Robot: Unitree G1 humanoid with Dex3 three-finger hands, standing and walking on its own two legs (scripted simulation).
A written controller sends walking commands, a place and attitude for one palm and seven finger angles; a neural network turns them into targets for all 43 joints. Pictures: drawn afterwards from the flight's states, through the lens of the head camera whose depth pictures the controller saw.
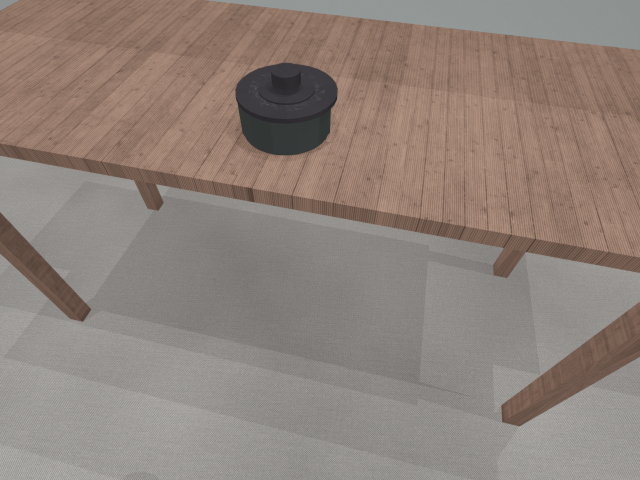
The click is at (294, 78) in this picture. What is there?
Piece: lid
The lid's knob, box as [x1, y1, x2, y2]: [271, 63, 300, 89]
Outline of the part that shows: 271,68 272,84 274,86 281,89 290,89 296,87 300,83 300,70 297,65 292,63 279,63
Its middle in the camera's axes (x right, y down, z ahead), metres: -0.06 -0.25 +0.60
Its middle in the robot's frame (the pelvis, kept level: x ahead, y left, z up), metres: +0.65 +0.09 +0.16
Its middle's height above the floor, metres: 0.93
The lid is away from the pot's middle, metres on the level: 0.00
